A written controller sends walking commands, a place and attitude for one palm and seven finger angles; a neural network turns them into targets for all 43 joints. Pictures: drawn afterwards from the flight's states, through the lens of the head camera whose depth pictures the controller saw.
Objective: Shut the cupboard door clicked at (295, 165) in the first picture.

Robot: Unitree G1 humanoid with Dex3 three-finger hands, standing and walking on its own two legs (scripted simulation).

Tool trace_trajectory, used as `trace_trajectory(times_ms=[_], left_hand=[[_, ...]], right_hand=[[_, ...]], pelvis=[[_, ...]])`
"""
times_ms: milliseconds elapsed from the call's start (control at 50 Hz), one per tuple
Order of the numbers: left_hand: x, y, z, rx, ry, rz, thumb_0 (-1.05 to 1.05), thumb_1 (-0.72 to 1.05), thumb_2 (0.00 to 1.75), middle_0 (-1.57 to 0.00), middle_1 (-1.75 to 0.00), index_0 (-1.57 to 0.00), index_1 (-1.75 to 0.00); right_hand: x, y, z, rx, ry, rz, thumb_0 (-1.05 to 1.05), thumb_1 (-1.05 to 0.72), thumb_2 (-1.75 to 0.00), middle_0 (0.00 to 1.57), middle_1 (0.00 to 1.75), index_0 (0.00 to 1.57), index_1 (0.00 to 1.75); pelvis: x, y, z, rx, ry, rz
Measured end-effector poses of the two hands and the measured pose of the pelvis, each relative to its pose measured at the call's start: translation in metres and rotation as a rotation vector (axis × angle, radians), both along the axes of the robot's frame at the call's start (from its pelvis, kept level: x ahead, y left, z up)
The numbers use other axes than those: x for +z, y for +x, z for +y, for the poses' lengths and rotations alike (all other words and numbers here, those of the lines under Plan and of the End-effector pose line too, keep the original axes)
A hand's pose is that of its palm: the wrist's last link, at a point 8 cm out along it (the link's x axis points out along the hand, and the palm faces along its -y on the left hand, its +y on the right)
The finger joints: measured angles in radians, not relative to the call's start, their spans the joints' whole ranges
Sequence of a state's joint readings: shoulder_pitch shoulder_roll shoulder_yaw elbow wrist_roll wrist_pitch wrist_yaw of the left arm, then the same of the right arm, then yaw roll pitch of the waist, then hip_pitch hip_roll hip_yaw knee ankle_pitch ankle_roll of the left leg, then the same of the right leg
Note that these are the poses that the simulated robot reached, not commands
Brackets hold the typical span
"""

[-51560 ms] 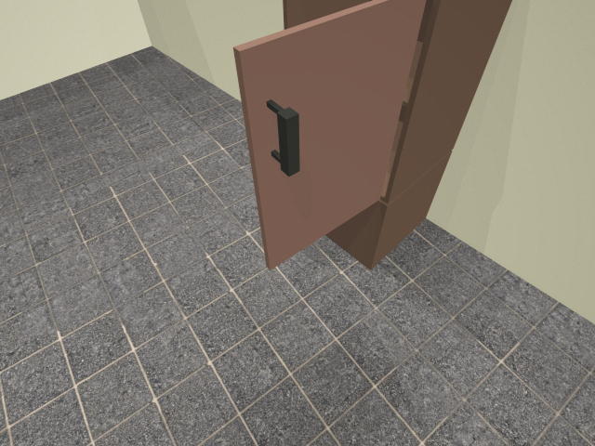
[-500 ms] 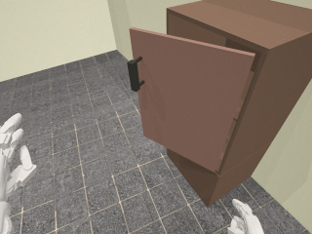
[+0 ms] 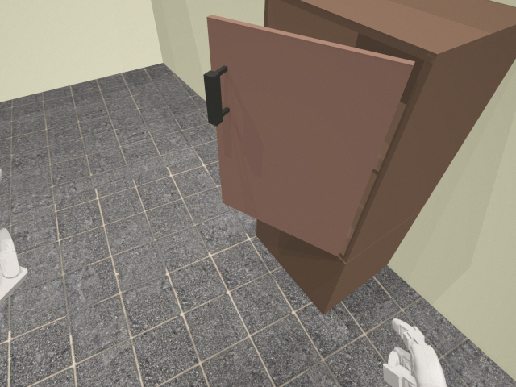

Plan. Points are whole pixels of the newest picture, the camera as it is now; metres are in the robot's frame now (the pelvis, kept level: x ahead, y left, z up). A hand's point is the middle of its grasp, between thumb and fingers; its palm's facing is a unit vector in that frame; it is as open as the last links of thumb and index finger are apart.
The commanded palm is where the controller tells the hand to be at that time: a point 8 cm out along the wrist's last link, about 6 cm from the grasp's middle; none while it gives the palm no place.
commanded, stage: step back with the hand held close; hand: left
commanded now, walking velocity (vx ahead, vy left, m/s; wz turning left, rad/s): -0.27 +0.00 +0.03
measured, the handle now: (219, 95) +0.71 +0.14 +0.10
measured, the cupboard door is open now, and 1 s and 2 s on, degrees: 25 25 25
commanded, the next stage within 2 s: stop stepping back and stand still in 0.48 s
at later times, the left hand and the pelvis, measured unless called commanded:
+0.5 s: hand out of the picture +0.04 +0.30 +0.17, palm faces +0.62 -0.68 -0.39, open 7.4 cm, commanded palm -0.04 +0.32 +0.19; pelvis -0.12 +0.00 -0.02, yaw +10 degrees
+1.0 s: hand out of the picture -0.02 +0.29 +0.18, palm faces +0.49 -0.78 -0.39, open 7.4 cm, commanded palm -0.08 +0.31 +0.19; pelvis -0.22 +0.01 +0.00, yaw +1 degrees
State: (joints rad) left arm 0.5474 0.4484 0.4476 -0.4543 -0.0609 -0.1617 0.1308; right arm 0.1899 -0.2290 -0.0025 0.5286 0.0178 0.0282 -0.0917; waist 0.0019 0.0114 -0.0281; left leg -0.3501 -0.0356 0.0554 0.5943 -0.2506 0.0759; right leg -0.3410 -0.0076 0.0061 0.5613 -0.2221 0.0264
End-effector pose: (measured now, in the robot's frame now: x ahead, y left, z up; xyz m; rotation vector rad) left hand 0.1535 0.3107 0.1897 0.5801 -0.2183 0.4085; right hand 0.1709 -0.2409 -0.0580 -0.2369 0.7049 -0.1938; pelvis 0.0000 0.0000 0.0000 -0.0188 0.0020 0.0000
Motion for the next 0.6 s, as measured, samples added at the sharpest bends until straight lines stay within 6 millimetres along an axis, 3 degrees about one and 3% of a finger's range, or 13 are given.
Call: trace_trajectory(times_ms=[160,340,500,600], left_hand=[[-0.017,-0.048,0.001,0.056,-0.026,-0.062,0.02,0.89,0.90,-0.22,-0.30,-0.21,-0.30],[-0.003,-0.124,-0.004,0.135,0.049,-0.143,0.02,0.89,0.90,-0.22,-0.30,-0.21,-0.30],[-0.005,-0.166,0.014,0.142,0.003,-0.186,0.01,0.89,0.90,-0.22,-0.30,-0.21,-0.30],[0.001,-0.188,0.022,0.148,-0.003,-0.176,0.02,0.89,0.90,-0.22,-0.30,-0.21,-0.30]], right_hand=[[-0.015,-0.046,0.005,0.053,-0.014,0.022,0.01,-0.90,-0.90,0.21,0.30,0.20,0.30],[-0.037,-0.080,0.002,0.140,-0.008,0.098,0.01,-0.90,-0.90,0.21,0.30,0.20,0.30],[-0.025,-0.104,0.024,0.184,-0.052,0.052,0.01,-0.90,-0.90,0.21,0.30,0.20,0.30],[-0.017,-0.130,0.040,0.157,0.025,-0.010,0.01,-0.90,-0.90,0.20,0.30,0.20,0.30]], pelvis=[[-0.012,-0.038,-0.004,0.055,-0.012,-0.033],[-0.020,-0.076,-0.015,0.160,0.007,-0.038],[-0.019,-0.124,0.000,0.174,0.006,-0.027],[-0.012,-0.151,0.001,0.115,-0.031,-0.023]])
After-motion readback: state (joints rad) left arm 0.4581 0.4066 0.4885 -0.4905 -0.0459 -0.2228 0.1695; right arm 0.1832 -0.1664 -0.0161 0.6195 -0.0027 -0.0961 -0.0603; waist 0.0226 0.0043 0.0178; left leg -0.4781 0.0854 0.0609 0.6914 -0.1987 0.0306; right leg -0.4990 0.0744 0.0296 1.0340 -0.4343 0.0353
